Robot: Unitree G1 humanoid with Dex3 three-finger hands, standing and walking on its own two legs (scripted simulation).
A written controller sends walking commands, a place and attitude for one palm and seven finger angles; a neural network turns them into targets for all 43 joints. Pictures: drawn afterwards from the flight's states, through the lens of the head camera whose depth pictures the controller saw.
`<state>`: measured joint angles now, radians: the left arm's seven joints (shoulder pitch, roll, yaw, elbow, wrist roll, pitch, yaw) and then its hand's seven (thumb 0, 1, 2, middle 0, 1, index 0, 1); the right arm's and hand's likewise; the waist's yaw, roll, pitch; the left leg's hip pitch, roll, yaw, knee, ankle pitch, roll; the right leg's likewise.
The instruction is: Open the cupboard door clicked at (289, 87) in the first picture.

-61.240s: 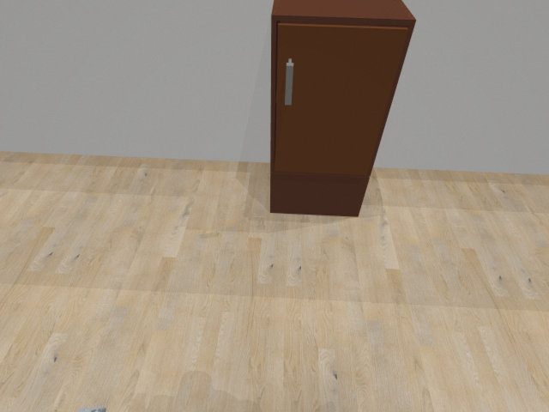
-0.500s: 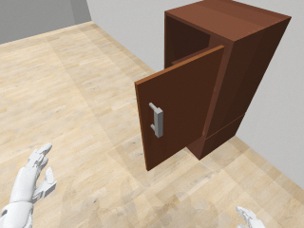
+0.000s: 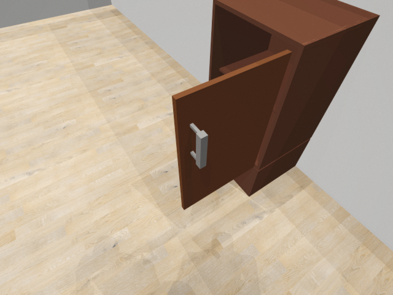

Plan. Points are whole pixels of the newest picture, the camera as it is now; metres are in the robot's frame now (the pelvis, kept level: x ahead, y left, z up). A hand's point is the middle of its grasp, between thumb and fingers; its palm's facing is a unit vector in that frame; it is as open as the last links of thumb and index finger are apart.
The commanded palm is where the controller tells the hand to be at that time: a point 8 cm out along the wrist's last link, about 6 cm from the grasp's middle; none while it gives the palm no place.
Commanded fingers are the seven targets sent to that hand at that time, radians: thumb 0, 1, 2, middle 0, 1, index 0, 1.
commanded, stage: let the arm hang, fingers relaxed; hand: left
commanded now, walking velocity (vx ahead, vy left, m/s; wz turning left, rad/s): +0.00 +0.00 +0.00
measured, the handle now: (197, 146) +0.51 +0.03 -0.05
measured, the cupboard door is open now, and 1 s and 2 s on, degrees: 90 90 90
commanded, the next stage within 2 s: look to check the result in 0.50 s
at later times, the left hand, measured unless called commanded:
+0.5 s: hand out of the picture +0.00 +0.15 -0.18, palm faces +0.05 -0.99 -0.15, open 7.3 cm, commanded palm none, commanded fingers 0.00 0.90 0.90 -0.20 -0.30 -0.20 -0.30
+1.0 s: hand out of the picture -0.01 +0.15 -0.17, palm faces +0.05 -0.98 -0.18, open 7.3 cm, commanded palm none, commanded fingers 0.00 0.90 0.90 -0.20 -0.30 -0.20 -0.30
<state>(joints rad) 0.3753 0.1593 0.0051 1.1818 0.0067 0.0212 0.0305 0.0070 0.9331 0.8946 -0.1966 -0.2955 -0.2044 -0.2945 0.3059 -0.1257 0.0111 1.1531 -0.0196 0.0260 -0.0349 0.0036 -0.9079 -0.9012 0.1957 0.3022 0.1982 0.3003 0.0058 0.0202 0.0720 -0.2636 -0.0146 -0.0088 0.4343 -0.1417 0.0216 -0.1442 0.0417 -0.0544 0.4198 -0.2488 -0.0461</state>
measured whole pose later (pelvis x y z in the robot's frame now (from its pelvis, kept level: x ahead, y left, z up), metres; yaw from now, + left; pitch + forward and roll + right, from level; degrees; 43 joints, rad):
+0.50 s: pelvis +0.01 +0.00 +0.00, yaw +0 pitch -2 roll +0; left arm 0.31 0.10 0.01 1.14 0.01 0.00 0.04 0.01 0.92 0.89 -0.20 -0.30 -0.20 -0.29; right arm 0.31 -0.11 0.00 1.16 -0.02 0.00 -0.04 0.00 -0.91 -0.90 0.19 0.30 0.20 0.30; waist -0.01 0.00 0.03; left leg -0.24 -0.02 0.00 0.43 -0.16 0.02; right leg -0.14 0.04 -0.05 0.44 -0.27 -0.05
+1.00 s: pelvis +0.02 -0.01 +0.00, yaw +0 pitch -2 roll +0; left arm 0.32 0.11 0.01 1.16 0.01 -0.01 0.04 0.00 0.91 0.90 -0.19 -0.30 -0.20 -0.29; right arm 0.27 -0.13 0.01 1.17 -0.02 0.00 -0.04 0.00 -0.92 -0.90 0.19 0.30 0.20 0.30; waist 0.00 0.01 0.05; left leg -0.21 -0.02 0.00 0.41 -0.17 0.01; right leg -0.10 0.04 -0.05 0.41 -0.28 -0.05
